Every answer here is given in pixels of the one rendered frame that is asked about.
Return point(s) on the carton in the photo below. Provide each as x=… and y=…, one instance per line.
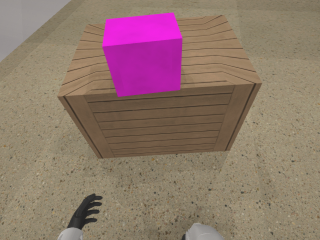
x=143, y=53

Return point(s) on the pedestal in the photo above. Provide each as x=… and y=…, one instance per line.
x=218, y=86

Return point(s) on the left robot hand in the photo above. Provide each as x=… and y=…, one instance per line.
x=79, y=219

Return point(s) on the robot left forearm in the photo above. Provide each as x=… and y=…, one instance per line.
x=71, y=233

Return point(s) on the right robot thigh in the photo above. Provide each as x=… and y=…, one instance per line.
x=203, y=232

